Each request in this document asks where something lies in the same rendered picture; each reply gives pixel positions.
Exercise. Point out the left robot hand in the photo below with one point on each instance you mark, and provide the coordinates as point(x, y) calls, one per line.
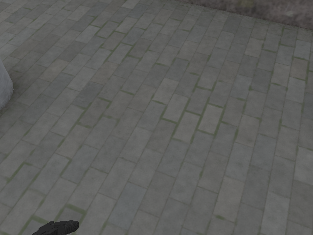
point(58, 228)

